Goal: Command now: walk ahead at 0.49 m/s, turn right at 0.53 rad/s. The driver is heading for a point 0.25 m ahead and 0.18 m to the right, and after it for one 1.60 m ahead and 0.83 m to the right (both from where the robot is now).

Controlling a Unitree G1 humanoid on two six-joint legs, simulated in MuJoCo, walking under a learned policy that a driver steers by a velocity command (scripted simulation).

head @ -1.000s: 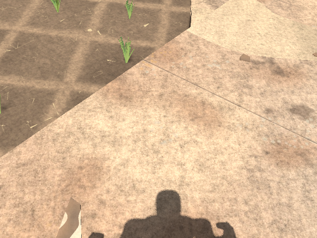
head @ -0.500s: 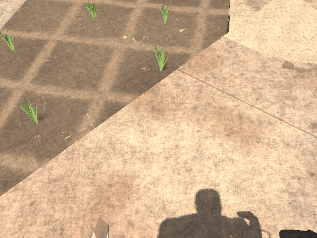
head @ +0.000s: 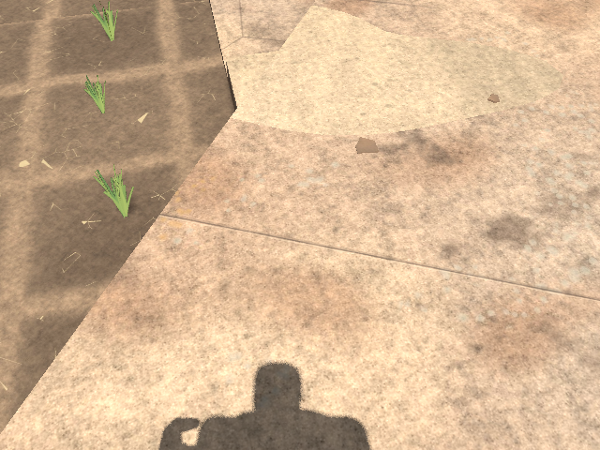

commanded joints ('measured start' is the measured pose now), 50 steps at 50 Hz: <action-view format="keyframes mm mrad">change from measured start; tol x32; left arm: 1 -133 48 4 -121 -2 -16 -22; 6 268 220 97 -59 -1 5 1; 50 154 200 78 -125 11 86 40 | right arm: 1 -12 -189 -48 -47 17 8 -5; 50 -176 -132 -28 -148 11 100 -18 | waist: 1 -7 69 99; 8 157 -165 -457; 29 40 -122 -127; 32 101 316 -213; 50 89 13 -107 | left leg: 1 10 316 -67 -50 411 146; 5 11 281 1 378 1003 92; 8 -745 -48 -286 1255 -351 -55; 28 -473 -21 -347 288 130 -60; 32 -56 476 -849 145 793 311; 50 -458 207 -145 428 59 15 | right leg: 1 -47 5 -46 -84 -58 -37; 6 633 164 -87 -195 -107 -172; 8 1086 -266 819 -371 55 -461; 17 457 -47 235 -399 539 -280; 29 494 40 430 -202 74 -134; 32 99 227 144 333 -748 38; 35 60 145 120 512 -558 96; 50 625 24 103 -367 -40 -80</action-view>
